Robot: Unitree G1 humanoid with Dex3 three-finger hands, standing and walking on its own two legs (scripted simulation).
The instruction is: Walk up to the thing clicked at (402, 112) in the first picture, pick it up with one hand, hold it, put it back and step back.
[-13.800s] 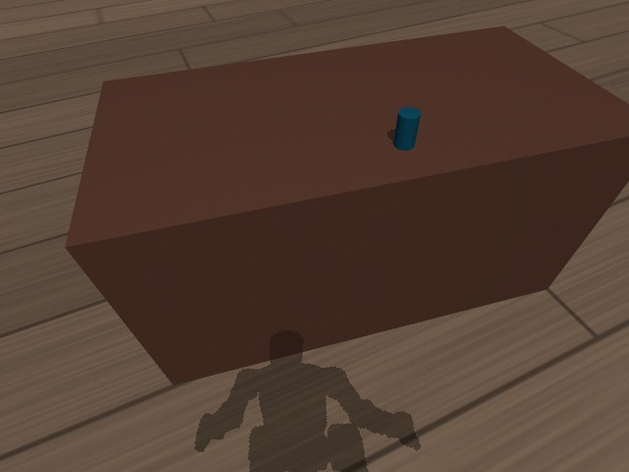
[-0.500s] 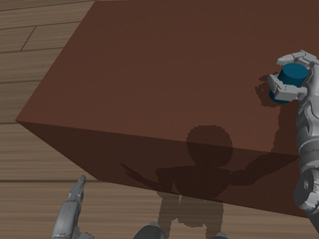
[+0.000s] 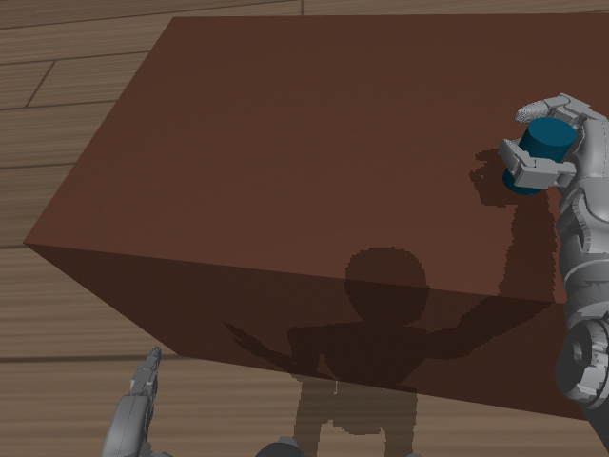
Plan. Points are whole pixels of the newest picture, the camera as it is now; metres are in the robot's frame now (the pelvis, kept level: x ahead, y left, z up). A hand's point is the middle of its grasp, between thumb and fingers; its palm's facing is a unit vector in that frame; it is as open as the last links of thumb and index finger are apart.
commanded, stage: settle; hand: right
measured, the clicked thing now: (535, 158) +0.50 -0.20 +0.09
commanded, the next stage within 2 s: lift in 0.06 s
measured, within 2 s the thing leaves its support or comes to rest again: neither
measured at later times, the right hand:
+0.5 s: hand (540, 135) +0.49 -0.19 +0.14, palm faces +0.10 +0.99 +0.01, open 6.8 cm
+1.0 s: hand (583, 155) +0.40 -0.18 +0.20, palm faces +0.10 +0.99 +0.00, open 6.8 cm
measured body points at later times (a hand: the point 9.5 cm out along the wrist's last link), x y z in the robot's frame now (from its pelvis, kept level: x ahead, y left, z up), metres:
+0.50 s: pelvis +0.01 +0.00 +0.02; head +0.08 -0.01 +0.46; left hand +0.16 +0.27 -0.03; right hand +0.48 -0.24 +0.14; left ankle +0.01 +0.13 -0.69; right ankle +0.00 -0.12 -0.69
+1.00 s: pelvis +0.01 +0.01 +0.04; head +0.01 +0.02 +0.49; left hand +0.17 +0.26 -0.02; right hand +0.39 -0.23 +0.20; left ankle +0.01 +0.13 -0.69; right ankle +0.00 -0.12 -0.69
